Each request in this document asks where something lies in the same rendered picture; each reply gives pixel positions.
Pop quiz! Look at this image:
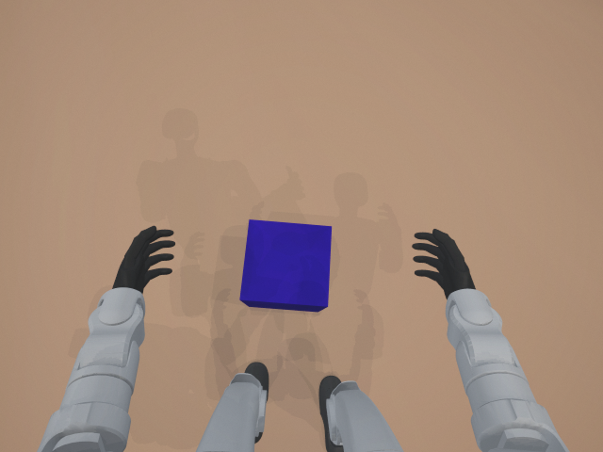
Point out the carton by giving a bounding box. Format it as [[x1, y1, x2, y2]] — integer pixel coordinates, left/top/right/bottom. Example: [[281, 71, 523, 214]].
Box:
[[239, 219, 332, 312]]

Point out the left robot forearm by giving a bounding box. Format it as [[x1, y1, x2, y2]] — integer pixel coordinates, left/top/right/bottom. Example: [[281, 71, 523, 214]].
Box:
[[37, 287, 145, 452]]

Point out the right robot foot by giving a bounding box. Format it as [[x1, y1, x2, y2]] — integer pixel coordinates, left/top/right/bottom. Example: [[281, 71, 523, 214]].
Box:
[[319, 376, 344, 452]]

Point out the robot left hand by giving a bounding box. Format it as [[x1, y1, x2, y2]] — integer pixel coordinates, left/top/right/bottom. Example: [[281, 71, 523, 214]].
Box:
[[112, 226, 175, 294]]

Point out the right robot forearm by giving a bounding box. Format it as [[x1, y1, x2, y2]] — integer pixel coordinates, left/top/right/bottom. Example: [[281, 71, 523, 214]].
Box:
[[446, 289, 570, 452]]

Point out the robot right hand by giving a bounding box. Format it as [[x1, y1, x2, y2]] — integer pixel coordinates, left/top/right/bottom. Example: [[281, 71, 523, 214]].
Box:
[[412, 229, 476, 300]]

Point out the robot right thigh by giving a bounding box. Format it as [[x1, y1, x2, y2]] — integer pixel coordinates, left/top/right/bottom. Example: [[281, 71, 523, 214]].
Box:
[[326, 390, 404, 452]]

